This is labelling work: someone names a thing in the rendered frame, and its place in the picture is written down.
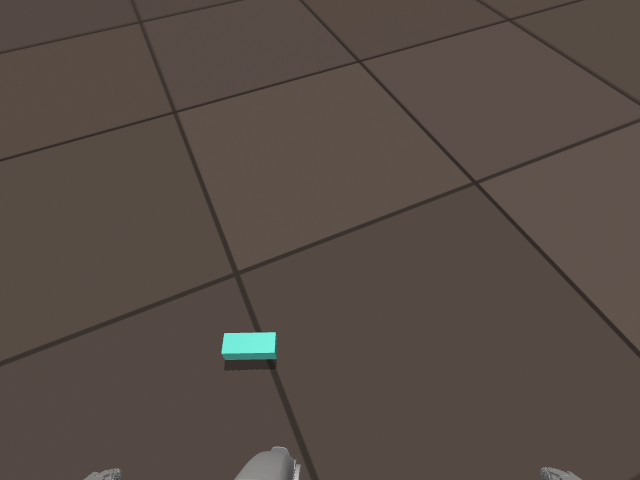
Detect carton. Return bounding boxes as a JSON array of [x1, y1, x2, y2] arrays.
[[221, 332, 278, 360]]

